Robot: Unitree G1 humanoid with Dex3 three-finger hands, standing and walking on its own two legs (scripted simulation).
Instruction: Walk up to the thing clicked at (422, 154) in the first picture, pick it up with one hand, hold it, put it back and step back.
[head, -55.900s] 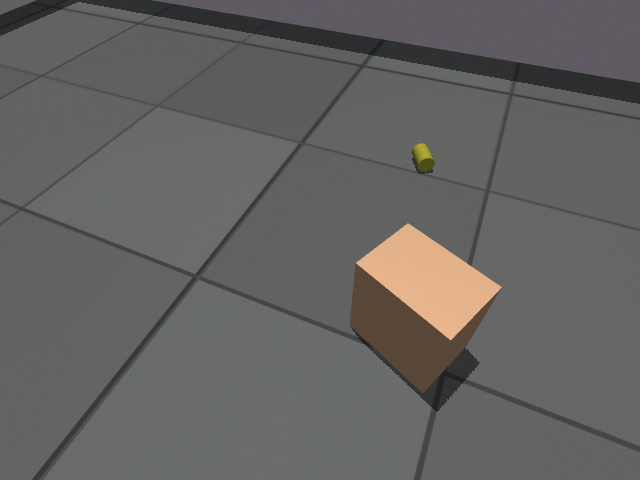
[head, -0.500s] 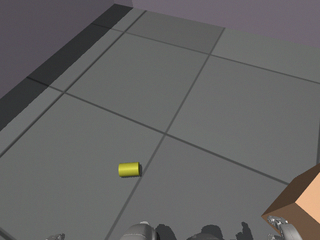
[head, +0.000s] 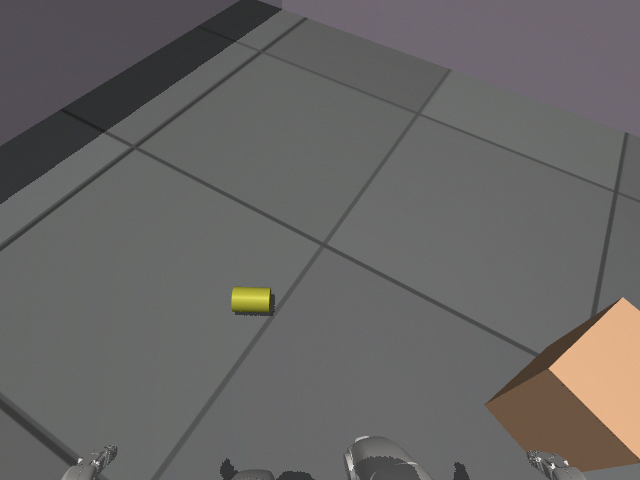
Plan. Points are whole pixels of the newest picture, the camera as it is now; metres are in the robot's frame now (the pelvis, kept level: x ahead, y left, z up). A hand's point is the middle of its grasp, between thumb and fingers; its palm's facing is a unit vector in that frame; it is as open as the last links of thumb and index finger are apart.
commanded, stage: step back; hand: left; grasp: from above
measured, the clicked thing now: (251, 299) +0.69 +0.19 -0.73
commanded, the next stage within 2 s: none
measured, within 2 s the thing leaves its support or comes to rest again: neither
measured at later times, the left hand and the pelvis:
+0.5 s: hand out of the picture -0.07 +0.22 -0.13, palm faces -0.04 -0.89 -0.45, open 7.4 cm; pelvis -0.17 -0.05 +0.00, yaw -2 degrees
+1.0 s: hand out of the picture -0.28 +0.19 -0.16, palm faces -0.04 -0.91 -0.40, open 7.4 cm; pelvis -0.35 -0.07 -0.02, yaw -2 degrees
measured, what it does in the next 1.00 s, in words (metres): walks backwards: right foot, then left foot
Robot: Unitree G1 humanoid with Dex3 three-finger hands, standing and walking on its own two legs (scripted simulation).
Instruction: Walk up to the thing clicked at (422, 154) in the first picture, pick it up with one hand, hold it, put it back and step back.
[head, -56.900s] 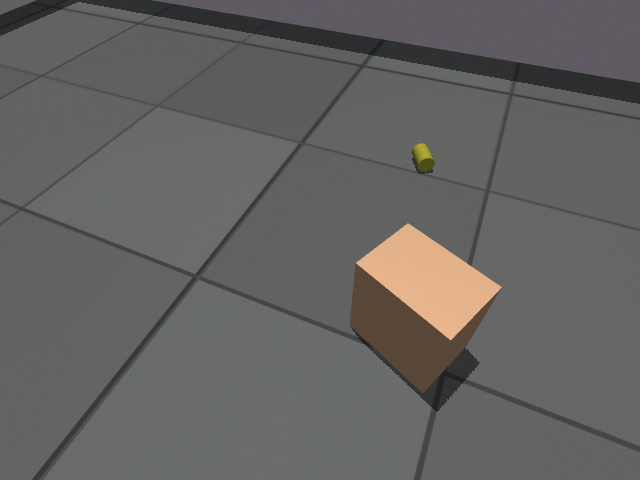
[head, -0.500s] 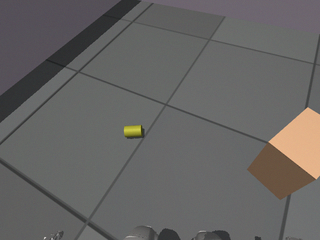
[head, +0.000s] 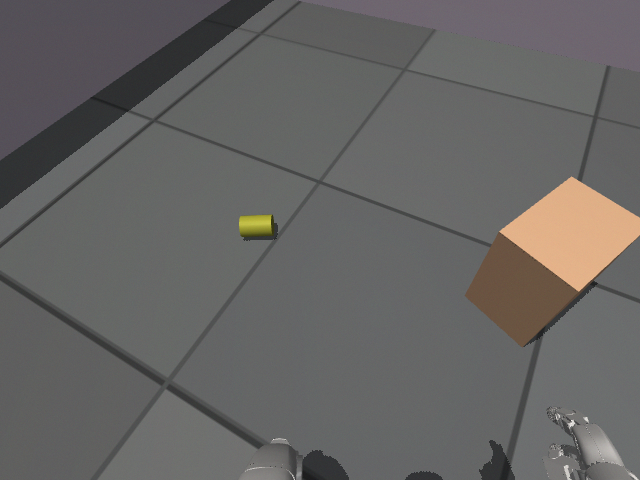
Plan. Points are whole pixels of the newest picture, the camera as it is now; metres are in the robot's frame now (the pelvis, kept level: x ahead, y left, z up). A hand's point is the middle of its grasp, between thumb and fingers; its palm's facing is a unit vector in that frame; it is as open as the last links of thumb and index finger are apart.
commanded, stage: step back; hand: left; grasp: from above
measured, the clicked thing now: (257, 225) +1.03 +0.30 -0.71
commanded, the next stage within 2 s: stand in 1.10 s
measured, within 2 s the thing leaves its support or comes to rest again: neither
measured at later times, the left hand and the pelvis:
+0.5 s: hand out of the picture +0.03 +0.29 -0.13, palm faces +0.02 -0.92 -0.40, open 7.4 cm; pelvis -0.03 +0.01 +0.02, yaw +2 degrees
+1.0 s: hand out of the picture +0.10 +0.29 -0.14, palm faces +0.10 -0.93 -0.36, open 7.4 cm; pelvis +0.03 +0.02 +0.01, yaw +4 degrees
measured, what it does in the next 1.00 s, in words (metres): steps on the spot: left foot, then right foot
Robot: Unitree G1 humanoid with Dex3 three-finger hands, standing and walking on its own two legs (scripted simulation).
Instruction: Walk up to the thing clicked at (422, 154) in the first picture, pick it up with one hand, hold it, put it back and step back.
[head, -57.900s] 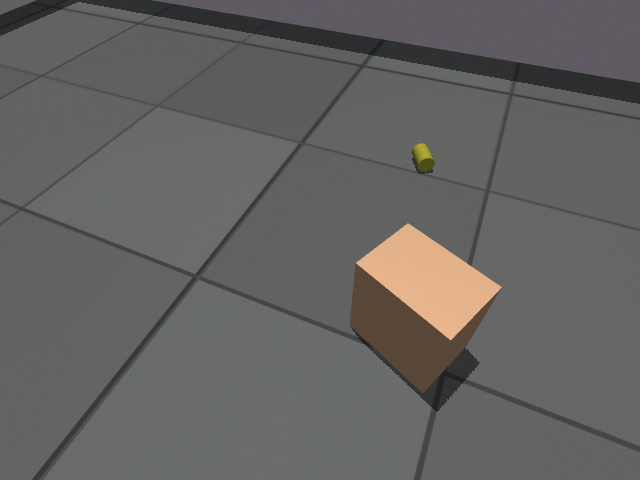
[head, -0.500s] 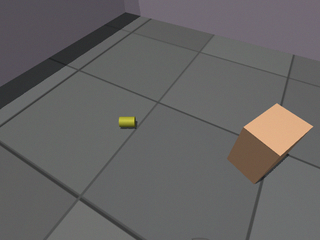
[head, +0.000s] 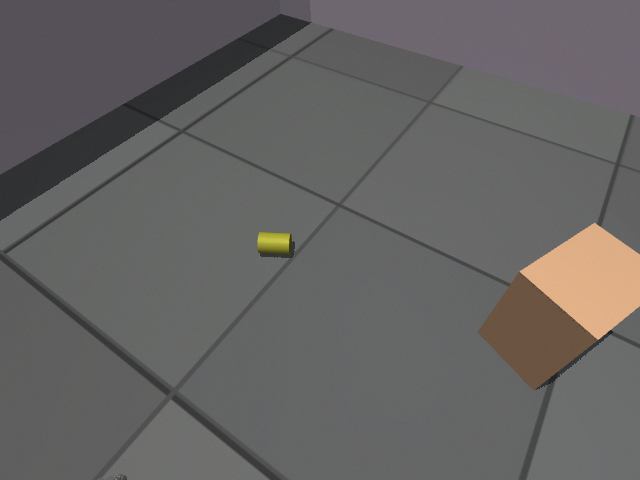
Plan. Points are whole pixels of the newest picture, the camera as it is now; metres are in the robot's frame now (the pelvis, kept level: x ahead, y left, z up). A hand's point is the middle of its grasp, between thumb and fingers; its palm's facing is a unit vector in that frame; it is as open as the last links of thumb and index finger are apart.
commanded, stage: step back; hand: left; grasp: from above
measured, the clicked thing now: (274, 243) +1.03 +0.20 -0.72
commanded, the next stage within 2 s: stand in 0.10 s
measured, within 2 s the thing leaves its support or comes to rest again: neither
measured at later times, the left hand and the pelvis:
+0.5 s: hand out of the picture +0.07 +0.26 -0.14, palm faces -0.03 -0.94 -0.34, open 7.4 cm; pelvis -0.01 +0.00 +0.02, yaw -1 degrees
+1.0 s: hand out of the picture +0.07 +0.25 -0.14, palm faces -0.05 -0.94 -0.35, open 7.4 cm; pelvis -0.01 -0.01 +0.02, yaw -1 degrees
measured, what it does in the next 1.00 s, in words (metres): stands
